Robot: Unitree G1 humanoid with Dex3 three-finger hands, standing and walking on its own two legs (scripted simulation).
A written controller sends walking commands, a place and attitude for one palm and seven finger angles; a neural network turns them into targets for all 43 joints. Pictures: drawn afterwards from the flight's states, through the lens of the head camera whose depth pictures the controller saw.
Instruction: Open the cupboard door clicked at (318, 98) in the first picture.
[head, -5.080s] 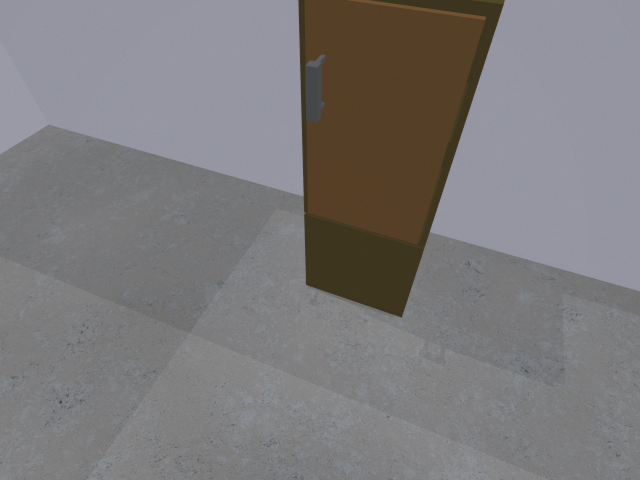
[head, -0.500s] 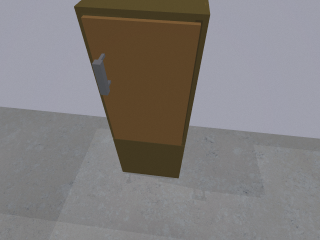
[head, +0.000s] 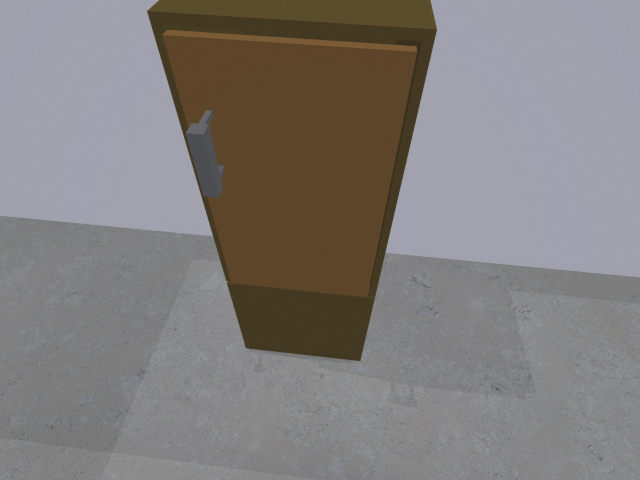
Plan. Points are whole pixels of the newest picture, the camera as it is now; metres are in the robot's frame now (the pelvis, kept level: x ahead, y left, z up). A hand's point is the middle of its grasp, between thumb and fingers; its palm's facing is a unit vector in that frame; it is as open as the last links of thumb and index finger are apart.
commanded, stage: come to a stop and stand still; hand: left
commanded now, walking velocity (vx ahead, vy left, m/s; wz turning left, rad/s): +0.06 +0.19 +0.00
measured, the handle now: (210, 153) +0.56 +0.23 +0.09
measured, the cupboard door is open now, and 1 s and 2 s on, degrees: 0 0 0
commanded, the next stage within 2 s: look again from close up in 1.04 s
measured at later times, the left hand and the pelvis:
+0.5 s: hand out of the picture +0.05 +0.18 -0.17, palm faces +0.04 -0.98 -0.21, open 7.2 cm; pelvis +0.03 +0.00 +0.01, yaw +0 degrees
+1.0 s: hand out of the picture +0.01 +0.20 -0.16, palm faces -0.02 -0.98 -0.21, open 7.3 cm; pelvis +0.00 +0.02 +0.01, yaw -2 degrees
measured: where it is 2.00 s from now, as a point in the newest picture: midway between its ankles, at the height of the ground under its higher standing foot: outside the picture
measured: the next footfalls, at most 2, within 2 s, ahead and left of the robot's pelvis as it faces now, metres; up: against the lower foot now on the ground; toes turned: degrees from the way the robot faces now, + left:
none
